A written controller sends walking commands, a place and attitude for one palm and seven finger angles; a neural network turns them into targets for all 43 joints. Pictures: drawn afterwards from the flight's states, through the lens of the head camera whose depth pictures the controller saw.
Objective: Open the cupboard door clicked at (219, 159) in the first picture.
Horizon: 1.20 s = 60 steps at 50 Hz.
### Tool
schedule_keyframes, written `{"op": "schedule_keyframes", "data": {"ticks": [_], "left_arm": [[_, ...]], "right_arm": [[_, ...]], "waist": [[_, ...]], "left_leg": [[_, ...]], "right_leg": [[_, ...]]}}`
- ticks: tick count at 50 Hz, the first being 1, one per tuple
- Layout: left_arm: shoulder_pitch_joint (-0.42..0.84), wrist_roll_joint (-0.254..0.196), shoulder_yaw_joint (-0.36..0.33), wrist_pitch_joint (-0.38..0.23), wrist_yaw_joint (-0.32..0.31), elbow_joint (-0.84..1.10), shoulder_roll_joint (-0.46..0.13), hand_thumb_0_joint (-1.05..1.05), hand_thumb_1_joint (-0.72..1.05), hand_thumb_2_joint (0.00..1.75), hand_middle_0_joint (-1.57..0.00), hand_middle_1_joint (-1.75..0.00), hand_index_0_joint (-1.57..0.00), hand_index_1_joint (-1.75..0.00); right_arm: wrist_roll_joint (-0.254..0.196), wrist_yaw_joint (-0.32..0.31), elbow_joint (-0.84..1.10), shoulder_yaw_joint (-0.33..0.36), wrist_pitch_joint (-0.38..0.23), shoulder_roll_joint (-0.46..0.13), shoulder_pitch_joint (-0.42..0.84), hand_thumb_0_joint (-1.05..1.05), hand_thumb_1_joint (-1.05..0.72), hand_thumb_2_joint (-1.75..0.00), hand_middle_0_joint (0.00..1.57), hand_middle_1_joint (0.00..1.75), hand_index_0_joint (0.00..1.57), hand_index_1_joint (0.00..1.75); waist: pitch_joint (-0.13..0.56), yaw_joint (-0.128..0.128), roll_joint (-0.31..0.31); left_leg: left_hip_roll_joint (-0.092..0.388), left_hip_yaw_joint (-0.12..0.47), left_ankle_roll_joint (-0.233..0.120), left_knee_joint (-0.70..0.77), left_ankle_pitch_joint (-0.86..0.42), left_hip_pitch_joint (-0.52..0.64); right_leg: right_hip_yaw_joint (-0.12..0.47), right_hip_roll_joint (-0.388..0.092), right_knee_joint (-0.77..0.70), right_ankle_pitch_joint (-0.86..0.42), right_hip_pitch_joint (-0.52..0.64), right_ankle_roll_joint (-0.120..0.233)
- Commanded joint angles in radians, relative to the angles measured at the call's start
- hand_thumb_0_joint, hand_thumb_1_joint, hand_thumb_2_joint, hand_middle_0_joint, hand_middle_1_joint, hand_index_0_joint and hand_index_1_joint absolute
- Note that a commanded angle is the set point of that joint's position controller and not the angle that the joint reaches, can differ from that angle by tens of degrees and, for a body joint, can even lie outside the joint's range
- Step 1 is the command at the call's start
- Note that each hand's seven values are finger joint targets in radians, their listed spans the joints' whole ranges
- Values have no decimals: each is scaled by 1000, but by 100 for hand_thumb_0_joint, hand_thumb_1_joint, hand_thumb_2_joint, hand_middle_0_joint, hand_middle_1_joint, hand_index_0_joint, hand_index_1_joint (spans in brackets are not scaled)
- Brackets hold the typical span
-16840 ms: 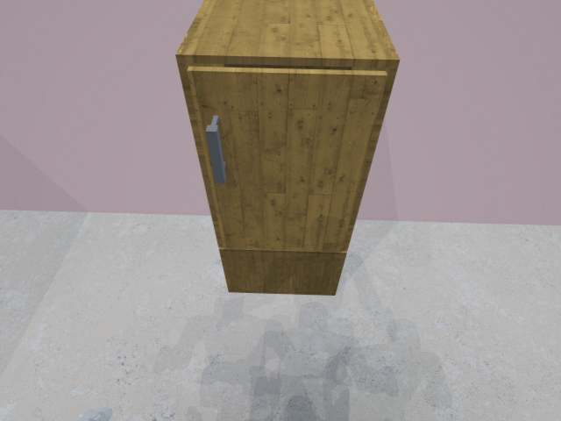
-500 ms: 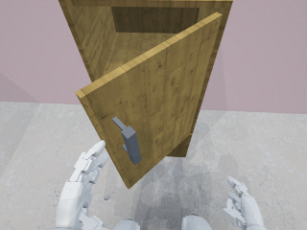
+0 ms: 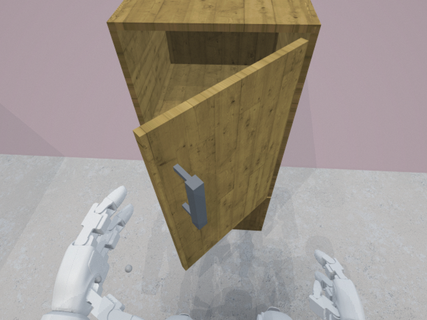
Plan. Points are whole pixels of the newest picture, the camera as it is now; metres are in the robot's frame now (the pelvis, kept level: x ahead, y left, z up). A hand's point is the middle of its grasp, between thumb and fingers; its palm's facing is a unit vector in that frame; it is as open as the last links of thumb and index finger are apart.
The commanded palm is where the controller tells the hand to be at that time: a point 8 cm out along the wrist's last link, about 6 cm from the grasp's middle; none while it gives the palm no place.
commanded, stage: draw the hand back to the body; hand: left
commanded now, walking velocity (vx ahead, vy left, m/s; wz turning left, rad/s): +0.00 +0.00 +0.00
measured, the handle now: (190, 197) +0.32 +0.07 +0.06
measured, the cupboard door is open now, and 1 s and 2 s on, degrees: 46 46 46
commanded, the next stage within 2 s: step back with the hand held close in 1.28 s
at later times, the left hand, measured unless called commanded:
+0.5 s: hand (58, 236) +0.20 +0.22 +0.16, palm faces +0.27 -0.88 -0.38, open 13.9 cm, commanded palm +0.15 +0.26 +0.18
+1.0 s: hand out of the picture +0.23 +0.27 +0.24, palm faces +0.48 -0.77 -0.43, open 8.1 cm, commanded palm +0.18 +0.30 +0.24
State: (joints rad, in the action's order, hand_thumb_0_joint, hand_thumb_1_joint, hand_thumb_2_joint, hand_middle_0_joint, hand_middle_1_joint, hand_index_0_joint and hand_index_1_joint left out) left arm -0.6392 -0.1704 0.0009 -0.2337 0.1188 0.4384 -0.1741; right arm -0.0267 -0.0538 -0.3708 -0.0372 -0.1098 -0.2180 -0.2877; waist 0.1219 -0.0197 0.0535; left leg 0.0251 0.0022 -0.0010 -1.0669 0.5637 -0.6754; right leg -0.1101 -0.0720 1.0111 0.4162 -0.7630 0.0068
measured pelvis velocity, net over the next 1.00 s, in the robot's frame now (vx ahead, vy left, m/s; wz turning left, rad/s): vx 0.04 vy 0.01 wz -0.02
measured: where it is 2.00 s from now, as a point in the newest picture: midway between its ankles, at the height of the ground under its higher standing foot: outside the picture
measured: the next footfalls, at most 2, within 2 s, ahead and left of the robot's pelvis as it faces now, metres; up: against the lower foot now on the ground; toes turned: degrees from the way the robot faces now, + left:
none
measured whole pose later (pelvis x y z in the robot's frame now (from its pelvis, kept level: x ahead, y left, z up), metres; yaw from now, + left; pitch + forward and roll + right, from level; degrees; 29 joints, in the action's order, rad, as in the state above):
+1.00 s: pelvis +0.04 +0.01 +0.07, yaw -1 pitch -4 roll -1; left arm -0.46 -0.03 -0.36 -0.09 -0.12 0.42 -0.34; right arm 0.01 -0.08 -0.64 -0.03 -0.13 -0.23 -0.18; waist -0.03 -0.08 0.07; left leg 0.01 -0.03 -0.01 -0.40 0.31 -0.02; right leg -0.10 -0.04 0.39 0.19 -0.13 -0.02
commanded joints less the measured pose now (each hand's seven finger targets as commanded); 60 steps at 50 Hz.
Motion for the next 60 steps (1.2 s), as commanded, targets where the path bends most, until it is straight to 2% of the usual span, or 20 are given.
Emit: {"op": "schedule_keyframes", "data": {"ticks": [1,5,10,11,12,14,18,22,26,28,33,37,40,42,45,49,52,55,58,60], "left_arm": [[-8,-23,-79,-35,14,210,-91,0,-50,30,-15,-30,-15,-30],[11,-48,-127,-26,20,236,-118,0,-50,30,-15,-30,-15,-30],[32,-72,-153,-9,43,263,-133,0,-32,37,-16,-30,-16,-30],[12,89,-209,42,-94,306,-306,0,-29,39,-16,-30,-16,-30],[-40,103,-159,83,-148,294,-200,0,-26,40,-16,-30,-16,-30],[-24,135,-144,120,-202,276,-184,0,-18,43,-16,-30,-16,-30],[29,161,-175,131,-247,268,-219,0,-5,50,-17,-30,-17,-30],[76,167,-210,122,-265,258,-234,0,9,55,-17,-30,-17,-30],[103,168,-242,113,-266,253,-243,0,23,62,-18,-30,-18,-30],[109,166,-275,110,-266,240,-264,0,31,64,-18,-30,-18,-30],[139,158,-348,103,-263,201,-290,0,48,72,-19,-30,-19,-30],[189,156,-384,92,-260,242,-309,0,62,78,-19,-30,-19,-30],[208,148,-414,92,-261,219,-321,0,73,82,-19,-30,-19,-30],[227,146,-447,87,-262,231,-342,0,80,86,-20,-30,-20,-30],[262,138,-479,88,-261,197,-355,0,90,90,-20,-30,-20,-30],[222,133,-419,97,-245,131,-290,0,90,90,-20,-30,-20,-30],[243,135,-444,89,-249,164,-324,0,90,90,-20,-30,-20,-30],[259,138,-453,85,-252,201,-343,0,90,90,-20,-30,-20,-30],[262,141,-467,84,-257,209,-361,0,90,90,-20,-30,-20,-30],[255,141,-461,84,-258,195,-348,0,90,90,-20,-30,-20,-30]], "right_arm": [[-8,-13,170,52,-85,-110,82,0,-90,-90,20,30,20,30],[-11,-16,153,46,-105,-113,85,0,-90,-90,20,30,20,30],[-17,-17,122,41,-138,-115,86,0,-90,-90,20,30,20,30],[2,-47,110,48,-120,-112,78,0,-90,-90,20,30,20,30],[8,-54,113,36,-115,-87,76,0,-90,-90,20,30,20,30],[11,-57,80,33,-107,-89,83,0,-90,-90,20,30,20,30],[18,-63,45,26,-109,-100,114,0,-90,-90,20,30,20,30],[24,-64,13,22,-120,-101,128,0,-90,-90,20,30,20,30],[29,-58,-21,20,-129,-102,149,0,-90,-90,20,30,20,30],[32,-55,-37,23,-132,-103,165,0,-90,-90,20,30,20,30],[38,-49,-71,30,-118,-103,187,0,-90,-90,20,30,20,30],[38,-40,-80,35,-108,-104,192,0,-90,-90,20,30,20,30],[40,-36,-91,39,-101,-105,197,0,-90,-90,20,30,20,30],[40,-35,-94,43,-97,-107,199,0,-90,-90,20,30,20,30],[38,-34,-106,46,-82,-107,207,0,-90,-90,20,30,20,30],[35,-26,-108,53,-62,-110,212,0,-90,-90,20,30,20,30],[39,-28,-100,56,-59,-111,223,0,-90,-90,20,30,20,30],[38,-31,-101,54,-60,-108,230,0,-90,-90,20,30,20,30],[40,-35,-106,53,-69,-107,232,0,-90,-90,20,30,20,30],[40,-36,-110,50,-73,-103,228,0,-90,-90,20,30,20,30]], "waist": [[65,-3,-66],[67,-13,-35],[73,-13,-8],[101,-52,4],[37,-31,-4],[-11,-23,2],[-28,-26,-24],[-42,-29,-27],[-54,-38,15],[-56,-45,-18],[-72,-54,-23],[-46,-54,46],[-62,-56,3],[-42,-58,5],[-72,-57,7],[-104,-52,-17],[-64,-59,-43],[-53,-61,21],[-57,-62,31],[-72,-61,27]], "left_leg": [[-42,28,-4,244,-150,-24],[-40,31,-2,277,-181,20],[-36,35,2,315,-256,88],[-21,18,-6,370,-279,103],[-28,13,-4,391,-277,111],[-19,12,-6,412,-304,152],[-14,18,-10,480,-353,245],[-11,17,-10,555,-381,323],[-6,17,-2,614,-476,396],[-3,13,-2,633,-521,422],[-1,-1,-3,675,-573,471],[-2,-8,3,692,-639,521],[2,-3,5,706,-665,533],[1,-9,3,707,-682,547],[2,-11,3,718,-672,550],[4,-22,-7,730,-641,552],[-4,-20,-15,735,-589,556],[-6,-19,-11,736,-594,561],[-9,-17,-9,736,-587,560],[-9,-19,-10,738,-585,560]], "right_leg": [[55,60,-210,4,247,14],[42,64,-225,-35,286,17],[26,68,-244,-133,340,15],[68,42,-284,-142,419,27],[55,39,-311,-140,407,21],[50,38,-351,-160,426,19],[37,40,-412,-193,491,15],[34,39,-467,-219,559,13],[32,40,-510,-275,622,14],[30,42,-534,-314,657,15],[37,44,-583,-371,713,15],[44,46,-599,-406,740,14],[40,50,-612,-423,747,12],[43,51,-616,-443,762,11],[46,51,-630,-441,756,12],[46,50,-650,-428,745,7],[52,52,-656,-409,766,8],[58,52,-654,-404,771,11],[58,52,-660,-405,775,14],[57,53,-663,-405,767,12]]}}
